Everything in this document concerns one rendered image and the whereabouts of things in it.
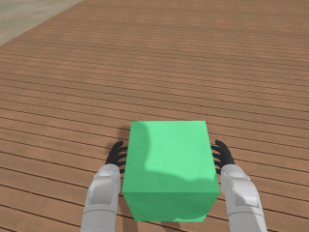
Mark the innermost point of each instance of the carton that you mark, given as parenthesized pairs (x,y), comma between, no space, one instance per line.
(170,173)

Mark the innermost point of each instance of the robot right hand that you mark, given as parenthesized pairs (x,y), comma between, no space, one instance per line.
(224,155)

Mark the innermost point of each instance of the robot left hand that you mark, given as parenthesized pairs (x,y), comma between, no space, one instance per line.
(113,156)

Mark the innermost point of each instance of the robot left forearm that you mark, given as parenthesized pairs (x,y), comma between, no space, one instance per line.
(101,204)

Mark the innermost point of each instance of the robot right forearm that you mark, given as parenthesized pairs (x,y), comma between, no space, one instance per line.
(243,204)

